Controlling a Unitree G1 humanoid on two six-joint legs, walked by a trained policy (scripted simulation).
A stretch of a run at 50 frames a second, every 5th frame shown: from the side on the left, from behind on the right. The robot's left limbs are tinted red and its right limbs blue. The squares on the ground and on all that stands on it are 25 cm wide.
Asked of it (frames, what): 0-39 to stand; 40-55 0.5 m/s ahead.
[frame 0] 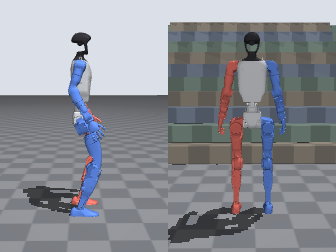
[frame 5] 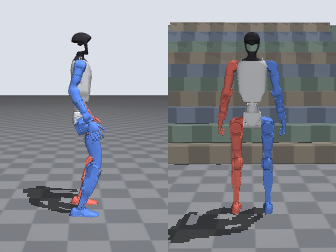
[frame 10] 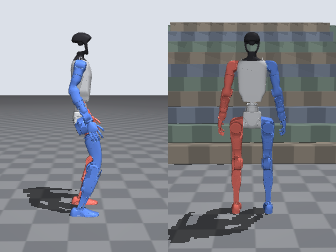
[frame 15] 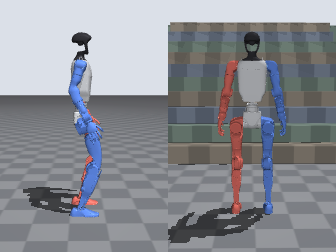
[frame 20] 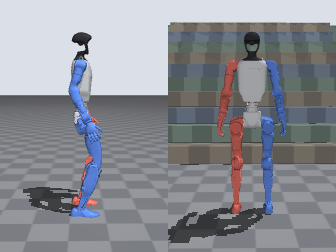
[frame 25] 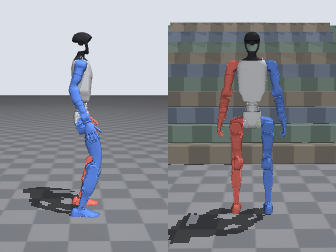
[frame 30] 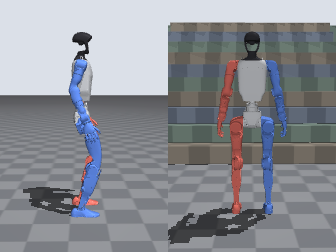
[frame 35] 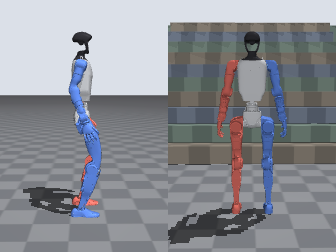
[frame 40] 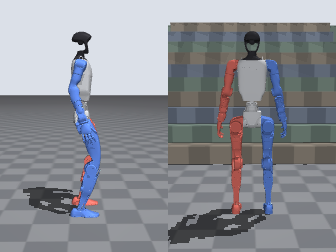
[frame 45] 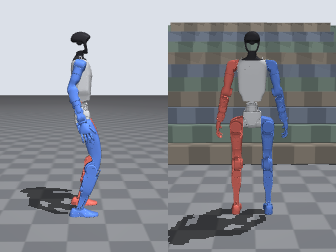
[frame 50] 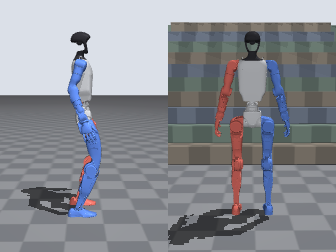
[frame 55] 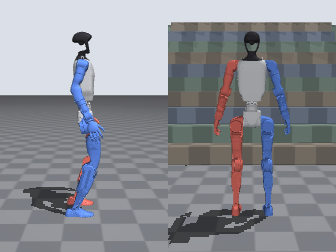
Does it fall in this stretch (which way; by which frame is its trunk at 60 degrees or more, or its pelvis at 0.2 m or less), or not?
no
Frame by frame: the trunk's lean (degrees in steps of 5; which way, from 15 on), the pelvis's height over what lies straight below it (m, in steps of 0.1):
0: 0, 0.8
5: 0, 0.8
10: 0, 0.8
15: 0, 0.8
20: 0, 0.8
25: 0, 0.8
30: 0, 0.8
35: 0, 0.8
40: 0, 0.8
45: 0, 0.8
50: 5, 0.8
55: 5, 0.8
